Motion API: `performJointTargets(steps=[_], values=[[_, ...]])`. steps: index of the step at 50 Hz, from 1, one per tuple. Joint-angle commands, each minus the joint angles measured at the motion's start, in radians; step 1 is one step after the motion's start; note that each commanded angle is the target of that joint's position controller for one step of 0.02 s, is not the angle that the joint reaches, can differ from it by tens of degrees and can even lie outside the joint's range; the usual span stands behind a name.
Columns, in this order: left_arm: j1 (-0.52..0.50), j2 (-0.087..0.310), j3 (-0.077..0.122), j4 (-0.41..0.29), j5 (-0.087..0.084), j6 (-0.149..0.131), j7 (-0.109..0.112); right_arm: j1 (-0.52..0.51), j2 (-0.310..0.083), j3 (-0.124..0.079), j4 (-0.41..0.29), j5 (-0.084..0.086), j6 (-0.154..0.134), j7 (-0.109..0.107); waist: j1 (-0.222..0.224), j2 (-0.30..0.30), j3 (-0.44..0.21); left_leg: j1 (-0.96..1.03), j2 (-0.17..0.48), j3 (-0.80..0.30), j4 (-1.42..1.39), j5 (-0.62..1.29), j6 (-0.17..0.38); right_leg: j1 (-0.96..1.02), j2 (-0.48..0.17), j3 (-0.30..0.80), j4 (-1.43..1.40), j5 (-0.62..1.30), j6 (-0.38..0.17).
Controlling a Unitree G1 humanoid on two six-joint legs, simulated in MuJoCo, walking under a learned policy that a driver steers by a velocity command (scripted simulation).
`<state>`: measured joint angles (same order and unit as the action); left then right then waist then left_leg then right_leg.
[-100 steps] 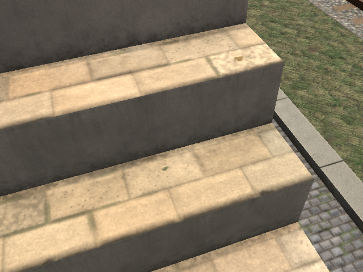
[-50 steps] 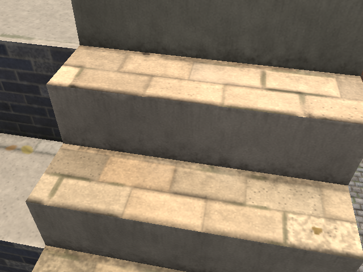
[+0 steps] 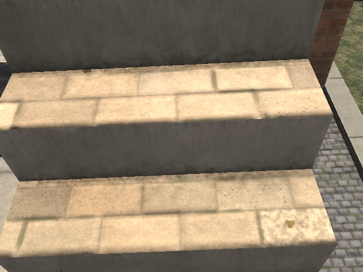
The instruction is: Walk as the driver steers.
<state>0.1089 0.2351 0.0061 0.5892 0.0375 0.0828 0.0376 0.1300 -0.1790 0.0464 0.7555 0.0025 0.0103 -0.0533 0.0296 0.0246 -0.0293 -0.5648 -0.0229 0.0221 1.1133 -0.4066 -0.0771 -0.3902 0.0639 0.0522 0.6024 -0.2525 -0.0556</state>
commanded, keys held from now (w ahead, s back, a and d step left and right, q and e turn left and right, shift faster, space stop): e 0.08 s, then no key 0.06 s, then w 0.20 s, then w+q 0.66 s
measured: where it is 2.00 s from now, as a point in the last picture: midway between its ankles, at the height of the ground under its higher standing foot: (125, 220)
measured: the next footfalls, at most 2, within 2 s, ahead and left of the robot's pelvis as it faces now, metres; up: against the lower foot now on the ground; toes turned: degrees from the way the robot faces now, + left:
left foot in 0.12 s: +0.04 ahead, +0.11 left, +0.00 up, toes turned -6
right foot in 0.54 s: +0.06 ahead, -0.07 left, +0.00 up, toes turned -5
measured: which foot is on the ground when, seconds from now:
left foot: up 0.00-0.10, down 0.12-0.52, up 0.54-0.94, down 0.96-1.00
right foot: down 0.00-0.16, up 0.18-0.52, down 0.54-1.00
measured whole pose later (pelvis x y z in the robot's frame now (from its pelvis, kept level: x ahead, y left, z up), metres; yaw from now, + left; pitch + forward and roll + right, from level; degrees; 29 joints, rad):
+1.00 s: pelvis +0.12 +0.10 +0.04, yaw +11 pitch +7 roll +4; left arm 0.43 0.13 -0.04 1.02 -0.01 -0.03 0.02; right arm -0.13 -0.09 0.14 0.55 0.01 -0.02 0.06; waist 0.04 -0.03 -0.06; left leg -1.06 0.02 0.17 1.49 -0.64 0.11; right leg -0.03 -0.20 -0.24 0.17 -0.06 0.01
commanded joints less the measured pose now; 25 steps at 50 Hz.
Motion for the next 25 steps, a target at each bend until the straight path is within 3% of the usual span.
performJointTargets(steps=[1, 2, 4, 6, 7, 8, 9, 10, 11, 12, 13, 14, 15, 16, 17, 18, 20, 21, 22, 24, 25], values=[[-0.068, 0.087, 0.019, -0.11, 0.011, -0.015, 0.002, -0.012, -0.031, -0.01, -0.058, -0.005, -0.009, -0.009, 0.027, -0.206, -0.099, 0.048, -0.018, 0.012, -0.209, -0.024, 0.043, 0.113, -0.248, 0.363, -0.21, 0.033, -0.171], [-0.07, 0.084, 0.018, -0.115, 0.015, -0.018, 0.005, 0.01, -0.029, -0.014, -0.059, -0.008, -0.008, -0.01, 0.023, -0.203, -0.089, 0.072, -0.011, -0.01, -0.278, -0.014, 0.061, 0.116, -0.253, 0.393, -0.21, 0.016, -0.174], [-0.065, 0.073, 0.015, -0.122, 0.0, -0.018, 0.001, 0.024, -0.038, -0.022, -0.054, -0.005, -0.017, -0.006, 0.014, -0.194, -0.051, 0.139, 0.006, -0.054, -0.44, 0.087, 0.088, 0.096, -0.222, 0.407, -0.174, 0.013, -0.161], [-0.089, 0.041, 0.004, -0.131, -0.005, -0.032, -0.002, 0.029, -0.052, -0.024, -0.06, -0.026, -0.026, 0.003, 0.01, -0.123, -0.072, 0.213, 0.051, -0.095, -0.458, 0.276, 0.119, 0.037, -0.18, 0.337, -0.062, 0.055, -0.124], [-0.069, 0.031, 0.002, -0.124, -0.019, -0.029, -0.005, 0.051, -0.057, -0.028, -0.067, -0.031, -0.027, 0.008, -0.002, -0.085, -0.063, 0.275, 0.078, -0.117, -0.496, 0.335, 0.135, -0.023, -0.134, 0.298, 0.0, -0.023, -0.095], [-0.032, -0.005, -0.007, -0.126, -0.026, -0.033, -0.013, 0.083, -0.088, -0.031, -0.078, -0.04, -0.03, 0.009, 0.002, 0.052, -0.072, 0.366, 0.138, -0.226, -0.576, 0.367, 0.2, -0.157, -0.06, 0.211, 0.129, -0.126, -0.03], [-0.026, -0.022, -0.011, -0.114, -0.053, -0.048, -0.024, 0.096, -0.102, -0.036, -0.093, -0.063, -0.023, 0.01, -0.019, 0.23, -0.072, 0.363, 0.26, -0.41, -0.74, 0.229, 0.327, -0.247, 0.019, 0.078, 0.353, -0.204, 0.043], [-0.022, 0.073, 0.016, -0.089, -0.074, -0.064, -0.027, 0.076, -0.125, -0.046, -0.123, -0.084, -0.023, 0.016, -0.065, 0.25, -0.046, 0.294, 0.366, -0.57, -0.832, 0.0, 0.435, -0.31, 0.021, 0.019, 0.682, -0.281, 0.105], [-0.003, 0.126, 0.036, -0.077, -0.07, -0.069, -0.025, 0.064, -0.117, -0.041, -0.138, -0.076, -0.033, 0.012, -0.06, 0.165, -0.013, 0.252, 0.363, -0.622, -0.846, -0.189, 0.439, -0.374, -0.008, 0.056, 0.948, -0.257, 0.144], [0.046, 0.099, 0.028, -0.073, -0.053, -0.072, -0.03, 0.045, -0.108, -0.035, -0.136, -0.046, -0.032, 0.008, -0.026, 0.118, 0.011, 0.243, 0.32, -0.578, -0.827, -0.227, 0.4, -0.413, -0.013, 0.086, 1.066, -0.214, 0.157], [0.093, 0.048, 0.007, -0.058, -0.056, -0.07, -0.031, 0.074, -0.115, -0.041, -0.102, -0.022, -0.027, 0.013, -0.01, 0.063, 0.051, 0.219, 0.231, -0.425, -0.779, -0.211, 0.368, -0.423, 0.01, 0.043, 1.03, -0.121, 0.161], [0.026, 0.014, -0.016, -0.089, -0.056, -0.078, -0.029, 0.128, -0.112, -0.037, -0.099, -0.022, -0.017, 0.009, -0.044, 0.029, 0.061, 0.268, 0.213, -0.409, -0.769, -0.181, 0.363, -0.468, 0.008, 0.055, 1.005, -0.102, 0.167], [0.016, 0.004, -0.026, -0.092, -0.054, -0.088, -0.034, 0.155, -0.116, -0.043, -0.096, -0.028, -0.013, 0.008, -0.049, -0.001, 0.051, 0.31, 0.204, -0.39, -0.782, -0.166, 0.356, -0.474, 0.005, 0.031, 0.967, -0.087, 0.161], [-0.033, 0.0, -0.035, -0.115, -0.062, -0.099, -0.035, 0.206, -0.111, -0.046, -0.103, -0.029, -0.021, 0.009, -0.074, -0.022, 0.067, 0.4, 0.214, -0.406, -0.821, -0.236, 0.353, -0.547, -0.01, 0.023, 0.802, -0.166, 0.162], [-0.084, -0.014, -0.047, -0.129, -0.068, -0.105, -0.04, 0.221, -0.114, -0.053, -0.109, -0.028, -0.022, 0.004, -0.094, -0.012, 0.074, 0.446, 0.216, -0.399, -0.841, -0.234, 0.349, -0.549, -0.015, -0.014, 0.679, -0.215, 0.161], [-0.088, -0.028, -0.058, -0.122, -0.061, -0.1, -0.039, 0.208, -0.13, -0.061, -0.104, -0.024, -0.009, 0.0, -0.084, 0.025, 0.051, 0.432, 0.205, -0.369, -0.845, -0.183, 0.345, -0.45, -0.026, -0.066, 0.584, -0.226, 0.154], [-0.053, -0.044, -0.079, -0.115, -0.038, -0.097, -0.038, 0.197, -0.107, -0.053, -0.095, -0.001, 0.015, -0.01, -0.074, 0.079, 0.039, 0.299, 0.127, -0.254, -0.855, -0.01, 0.345, -0.179, -0.02, -0.151, 0.258, -0.247, 0.118], [-0.062, -0.039, -0.076, -0.099, -0.041, -0.093, -0.038, 0.245, -0.109, -0.06, -0.071, 0.002, 0.009, -0.006, -0.102, 0.077, 0.072, 0.261, 0.128, -0.262, -0.905, 0.016, 0.369, -0.112, 0.025, -0.228, 0.14, -0.234, 0.104], [0.003, -0.005, -0.054, -0.069, -0.047, -0.09, -0.027, 0.228, -0.155, -0.069, -0.075, -0.015, -0.01, 0.007, -0.083, 0.136, 0.038, 0.262, 0.196, -0.333, -0.915, 0.043, 0.396, 0.009, -0.004, -0.152, 0.073, -0.188, 0.067], [0.129, 0.053, -0.024, -0.004, -0.047, -0.097, -0.008, 0.166, -0.134, -0.063, -0.062, -0.032, -0.039, 0.035, -0.021, 0.142, 0.022, 0.209, 0.203, -0.348, -0.868, 0.03, 0.394, 0.171, -0.045, -0.095, -0.053, 0.014, -0.006], [0.184, 0.069, -0.011, 0.023, -0.045, -0.105, -0.01, 0.151, -0.114, -0.062, -0.05, -0.025, -0.042, 0.048, 0.011, 0.089, 0.015, 0.163, 0.176, -0.328, -0.792, 0.044, 0.37, 0.264, -0.076, -0.058, -0.122, 0.049, -0.033]])
Velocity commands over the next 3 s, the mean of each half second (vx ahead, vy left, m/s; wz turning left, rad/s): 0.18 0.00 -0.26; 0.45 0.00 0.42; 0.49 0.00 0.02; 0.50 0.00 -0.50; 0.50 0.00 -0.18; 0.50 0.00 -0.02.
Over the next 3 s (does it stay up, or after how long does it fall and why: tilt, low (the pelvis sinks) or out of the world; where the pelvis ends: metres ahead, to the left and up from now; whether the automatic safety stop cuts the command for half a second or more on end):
stays up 0.71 0.36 0.66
